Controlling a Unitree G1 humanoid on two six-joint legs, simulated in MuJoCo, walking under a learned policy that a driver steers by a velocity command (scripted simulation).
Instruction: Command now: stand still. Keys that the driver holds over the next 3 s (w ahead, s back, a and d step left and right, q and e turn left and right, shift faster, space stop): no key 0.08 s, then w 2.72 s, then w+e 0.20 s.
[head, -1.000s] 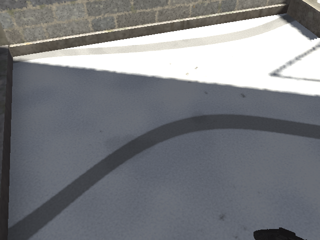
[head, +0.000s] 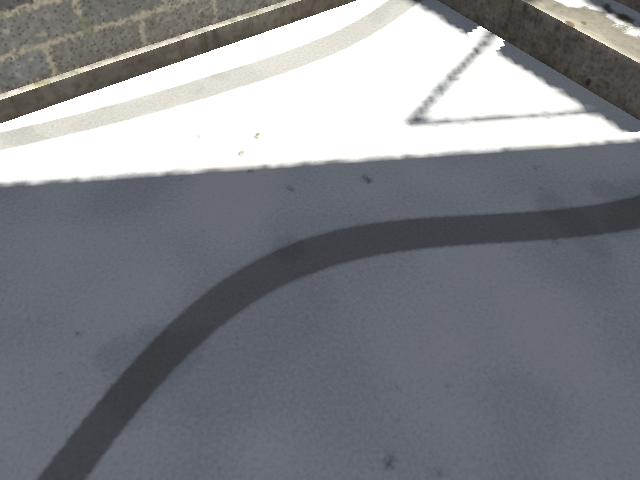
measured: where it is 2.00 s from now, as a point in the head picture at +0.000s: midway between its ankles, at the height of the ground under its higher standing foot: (324, 332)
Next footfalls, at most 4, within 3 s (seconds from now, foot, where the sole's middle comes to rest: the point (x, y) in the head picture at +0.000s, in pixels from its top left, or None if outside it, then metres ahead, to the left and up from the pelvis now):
0.38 right None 0.08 -0.15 -0.77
0.88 left None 0.44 0.10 -0.77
1.44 right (379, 373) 0.75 -0.12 -0.77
1.98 left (275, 272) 1.05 0.12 -0.77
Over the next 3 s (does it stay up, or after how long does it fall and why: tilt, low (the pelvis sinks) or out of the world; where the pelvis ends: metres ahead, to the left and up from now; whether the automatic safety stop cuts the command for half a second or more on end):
stays up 1.43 0.01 0.00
